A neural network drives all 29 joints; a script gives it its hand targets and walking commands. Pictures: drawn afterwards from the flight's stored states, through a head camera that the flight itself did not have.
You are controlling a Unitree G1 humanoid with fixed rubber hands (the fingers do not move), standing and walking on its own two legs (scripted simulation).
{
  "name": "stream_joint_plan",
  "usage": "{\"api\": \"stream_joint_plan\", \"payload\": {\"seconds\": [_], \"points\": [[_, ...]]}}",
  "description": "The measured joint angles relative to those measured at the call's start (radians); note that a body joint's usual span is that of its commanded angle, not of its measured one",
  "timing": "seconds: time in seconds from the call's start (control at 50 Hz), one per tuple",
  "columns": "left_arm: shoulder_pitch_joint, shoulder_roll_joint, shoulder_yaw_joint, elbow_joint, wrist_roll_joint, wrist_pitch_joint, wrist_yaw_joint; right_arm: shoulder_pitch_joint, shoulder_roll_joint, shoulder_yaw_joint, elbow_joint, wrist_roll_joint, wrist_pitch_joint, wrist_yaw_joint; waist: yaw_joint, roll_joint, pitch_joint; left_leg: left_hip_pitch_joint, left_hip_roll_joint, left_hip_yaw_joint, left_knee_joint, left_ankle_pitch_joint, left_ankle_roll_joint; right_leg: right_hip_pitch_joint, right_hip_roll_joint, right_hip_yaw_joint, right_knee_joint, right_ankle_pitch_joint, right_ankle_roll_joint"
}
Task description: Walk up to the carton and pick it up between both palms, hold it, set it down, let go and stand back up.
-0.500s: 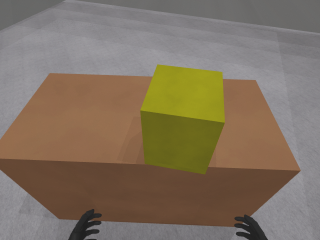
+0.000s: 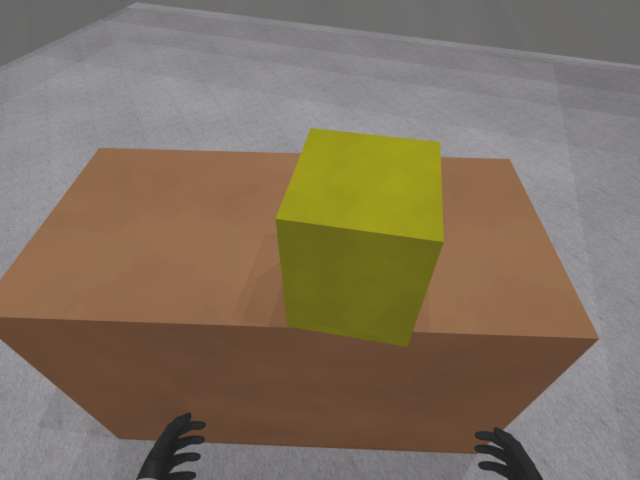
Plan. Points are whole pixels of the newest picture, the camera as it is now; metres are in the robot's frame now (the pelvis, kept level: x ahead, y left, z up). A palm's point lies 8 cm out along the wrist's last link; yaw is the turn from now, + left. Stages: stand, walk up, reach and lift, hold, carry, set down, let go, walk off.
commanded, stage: let go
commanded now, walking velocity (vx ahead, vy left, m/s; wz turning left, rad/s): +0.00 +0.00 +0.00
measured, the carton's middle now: (359, 238) +0.48 -0.02 +0.02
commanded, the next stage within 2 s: stand in 0.04 s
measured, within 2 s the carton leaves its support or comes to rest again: neither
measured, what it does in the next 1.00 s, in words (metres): stands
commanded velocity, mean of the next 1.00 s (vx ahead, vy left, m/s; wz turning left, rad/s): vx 0.00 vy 0.00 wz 0.00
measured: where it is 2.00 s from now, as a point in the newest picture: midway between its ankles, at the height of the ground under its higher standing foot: outside the picture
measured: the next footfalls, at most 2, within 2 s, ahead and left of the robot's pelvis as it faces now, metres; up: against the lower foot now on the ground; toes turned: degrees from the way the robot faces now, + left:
none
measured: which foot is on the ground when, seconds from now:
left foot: down 0.00-1.00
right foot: down 0.00-1.00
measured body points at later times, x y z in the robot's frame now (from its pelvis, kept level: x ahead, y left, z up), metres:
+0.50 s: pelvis +0.02 +0.01 +0.00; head +0.02 +0.00 +0.45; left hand +0.08 +0.25 -0.13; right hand +0.08 -0.23 -0.14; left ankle -0.01 +0.12 -0.74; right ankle -0.01 -0.09 -0.74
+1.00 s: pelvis +0.03 +0.02 +0.00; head +0.03 +0.02 +0.45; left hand +0.00 +0.25 -0.15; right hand +0.03 -0.20 -0.16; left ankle -0.01 +0.12 -0.74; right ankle -0.01 -0.09 -0.74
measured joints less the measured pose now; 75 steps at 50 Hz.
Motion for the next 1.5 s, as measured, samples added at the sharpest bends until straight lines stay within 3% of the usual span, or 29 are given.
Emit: {"api": "stream_joint_plan", "payload": {"seconds": [0.12,0.22,0.32,0.72,0.96,1.5], "points": [[0.000,0.008,-0.002,-0.007,-0.003,0.007,0.006,0.002,0.005,-0.006,-0.005,0.005,0.009,-0.001,0.001,-0.011,0.003,-0.011,0.001,-0.003,0.005,0.001,-0.002,-0.011,0.000,-0.003,0.007,-0.002,-0.002],[0.030,0.004,0.007,0.078,0.047,-0.098,-0.021,0.031,-0.013,-0.014,0.003,-0.010,0.141,-0.009,0.001,0.018,-0.038,-0.080,0.001,-0.016,0.049,-0.018,0.002,-0.066,-0.002,-0.016,0.030,-0.012,0.004],[0.091,-0.003,0.014,0.158,0.044,-0.135,-0.024,0.088,-0.019,-0.021,0.051,-0.008,0.186,-0.004,0.002,0.051,-0.067,-0.108,-0.006,-0.024,0.066,-0.032,0.008,-0.089,-0.009,-0.023,0.044,-0.028,0.009],[0.176,-0.043,0.024,0.391,0.018,-0.158,0.014,0.153,-0.009,-0.017,0.239,-0.002,0.168,-0.035,0.004,0.020,-0.109,-0.056,-0.029,-0.026,0.008,-0.031,0.019,-0.044,-0.029,-0.025,0.009,-0.041,0.021],[0.196,-0.057,0.027,0.528,0.012,-0.152,0.028,0.153,0.024,-0.001,0.336,0.010,0.171,-0.054,-0.005,0.030,-0.076,-0.022,-0.037,-0.022,-0.010,-0.030,0.028,-0.010,-0.035,-0.020,-0.011,-0.037,0.029],[0.178,-0.119,-0.007,0.688,0.011,-0.132,0.038,0.184,0.084,0.035,0.460,0.014,0.173,-0.063,-0.007,0.011,-0.053,-0.011,-0.061,-0.015,-0.023,-0.002,0.048,-0.011,-0.060,-0.014,0.005,-0.022,0.047]]}}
